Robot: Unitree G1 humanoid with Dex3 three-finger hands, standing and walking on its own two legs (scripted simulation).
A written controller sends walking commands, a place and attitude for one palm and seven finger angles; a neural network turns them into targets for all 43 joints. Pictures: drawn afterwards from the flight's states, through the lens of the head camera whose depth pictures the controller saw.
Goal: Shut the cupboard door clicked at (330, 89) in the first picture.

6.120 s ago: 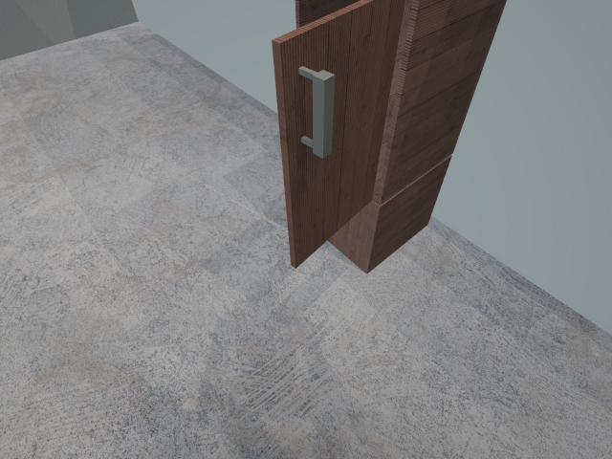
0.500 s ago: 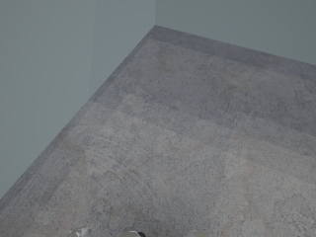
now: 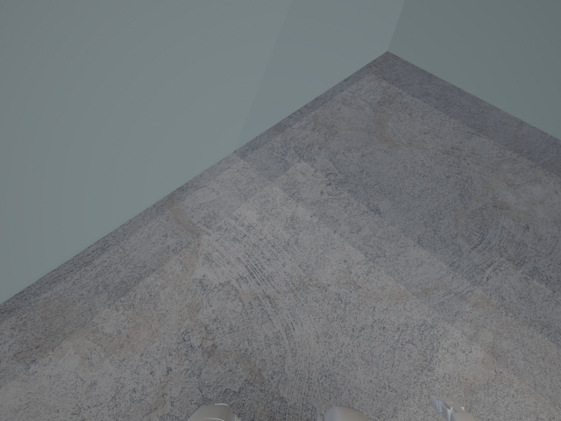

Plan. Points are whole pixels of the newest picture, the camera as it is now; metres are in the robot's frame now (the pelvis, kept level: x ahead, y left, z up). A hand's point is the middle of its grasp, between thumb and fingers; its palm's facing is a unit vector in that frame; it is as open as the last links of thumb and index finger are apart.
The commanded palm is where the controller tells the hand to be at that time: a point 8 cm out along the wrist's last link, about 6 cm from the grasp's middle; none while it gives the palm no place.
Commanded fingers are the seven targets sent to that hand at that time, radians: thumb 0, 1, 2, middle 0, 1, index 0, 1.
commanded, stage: walk to a spot facing it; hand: left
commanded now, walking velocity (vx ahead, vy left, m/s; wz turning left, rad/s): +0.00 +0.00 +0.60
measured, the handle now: out of the picture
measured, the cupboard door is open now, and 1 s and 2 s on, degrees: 97 97 97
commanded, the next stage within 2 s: none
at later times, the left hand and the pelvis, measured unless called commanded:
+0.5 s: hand out of the picture +0.04 +0.16 -0.15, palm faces +0.30 -0.93 -0.22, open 7.4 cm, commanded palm none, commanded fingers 0.00 0.90 0.90 -0.20 -0.30 -0.20 -0.30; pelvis +0.02 -0.04 +0.01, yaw +19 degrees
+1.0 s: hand out of the picture +0.02 +0.18 -0.14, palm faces +0.55 -0.78 -0.29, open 7.4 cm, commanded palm none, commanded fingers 0.00 0.90 0.90 -0.20 -0.30 -0.20 -0.30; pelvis +0.04 -0.06 +0.01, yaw +36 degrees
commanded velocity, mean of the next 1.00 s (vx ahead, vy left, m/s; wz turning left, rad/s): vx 0.00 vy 0.00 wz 0.60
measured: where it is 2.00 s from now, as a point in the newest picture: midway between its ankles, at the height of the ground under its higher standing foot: outside the picture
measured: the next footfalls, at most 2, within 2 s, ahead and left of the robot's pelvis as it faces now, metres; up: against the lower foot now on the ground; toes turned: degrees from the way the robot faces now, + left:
right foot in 0.24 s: +0.08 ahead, -0.16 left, +0.00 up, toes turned +5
left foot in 0.56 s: +0.03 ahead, +0.09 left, +0.00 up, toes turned +27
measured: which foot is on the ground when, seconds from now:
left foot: down 0.00-0.24, up 0.26-0.54, down 0.56-0.94, up 0.96-1.00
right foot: up 0.00-0.22, down 0.24-0.56, up 0.58-0.92, down 0.94-1.00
